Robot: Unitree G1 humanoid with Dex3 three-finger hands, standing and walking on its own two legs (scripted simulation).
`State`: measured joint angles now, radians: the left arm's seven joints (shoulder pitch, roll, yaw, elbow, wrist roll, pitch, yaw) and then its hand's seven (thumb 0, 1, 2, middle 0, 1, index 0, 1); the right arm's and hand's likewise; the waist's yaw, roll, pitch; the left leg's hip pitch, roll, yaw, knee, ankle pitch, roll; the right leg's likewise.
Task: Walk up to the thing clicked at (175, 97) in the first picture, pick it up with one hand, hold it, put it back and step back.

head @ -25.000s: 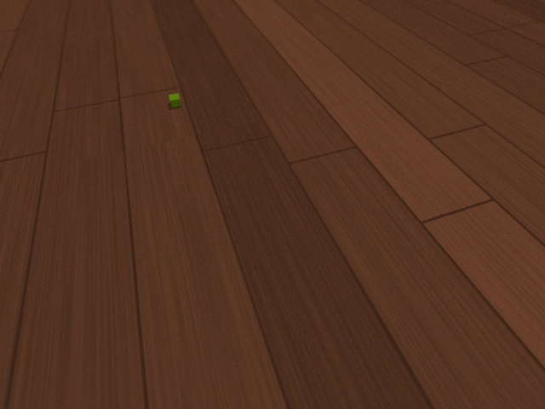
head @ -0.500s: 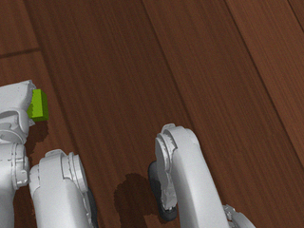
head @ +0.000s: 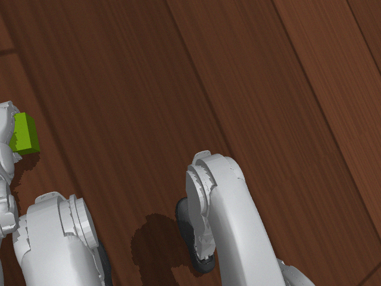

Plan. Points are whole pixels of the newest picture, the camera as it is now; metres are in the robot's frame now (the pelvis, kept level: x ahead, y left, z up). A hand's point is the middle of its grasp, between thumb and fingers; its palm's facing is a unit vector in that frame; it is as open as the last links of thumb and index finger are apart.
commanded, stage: rest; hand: left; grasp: from above
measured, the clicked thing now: (15, 135) +0.45 +0.27 -0.25
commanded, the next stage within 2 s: open in 0.54 s
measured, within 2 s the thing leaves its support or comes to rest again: rests again in 0.28 s
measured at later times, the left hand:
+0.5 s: hand (9, 142) +0.43 +0.28 -0.24, palm faces -0.44 -0.16 -0.88, open 10.3 cm
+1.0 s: hand (11, 143) +0.43 +0.27 -0.25, palm faces -0.44 -0.15 -0.89, open 11.6 cm
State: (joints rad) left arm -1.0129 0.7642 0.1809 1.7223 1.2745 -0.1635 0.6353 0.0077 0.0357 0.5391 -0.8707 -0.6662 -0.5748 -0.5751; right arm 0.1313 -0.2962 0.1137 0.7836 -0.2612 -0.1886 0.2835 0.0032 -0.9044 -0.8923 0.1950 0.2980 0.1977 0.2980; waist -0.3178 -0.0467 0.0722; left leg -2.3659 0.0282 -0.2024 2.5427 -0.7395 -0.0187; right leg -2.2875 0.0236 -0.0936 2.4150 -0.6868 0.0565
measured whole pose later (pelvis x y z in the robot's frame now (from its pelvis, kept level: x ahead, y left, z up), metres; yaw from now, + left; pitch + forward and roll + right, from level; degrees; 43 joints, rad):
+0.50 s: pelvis +0.00 +0.00 -0.01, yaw -2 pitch +29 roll -12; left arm -1.03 0.84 0.19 1.81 1.28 -0.17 0.70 0.04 0.07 0.46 -0.94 -0.62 -0.61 -0.53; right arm 0.11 -0.31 0.19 0.78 -0.30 -0.26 0.33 0.00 -0.90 -0.89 0.19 0.30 0.20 0.30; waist -0.36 -0.08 0.13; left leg -2.36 0.03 -0.24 2.58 -0.74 -0.02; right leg -2.27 0.04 -0.12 2.42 -0.67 0.07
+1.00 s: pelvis -0.01 +0.00 +0.00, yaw -3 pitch +27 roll -13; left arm -1.03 0.86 0.15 1.82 1.27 -0.17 0.72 0.00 -0.13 0.71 -0.51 -0.65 -0.45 -0.66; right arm 0.09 -0.34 0.22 0.77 -0.30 -0.30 0.36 0.00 -0.90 -0.89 0.19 0.30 0.20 0.30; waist -0.37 -0.10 0.15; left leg -2.34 0.03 -0.26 2.57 -0.74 -0.02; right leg -2.25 0.04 -0.14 2.40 -0.66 0.07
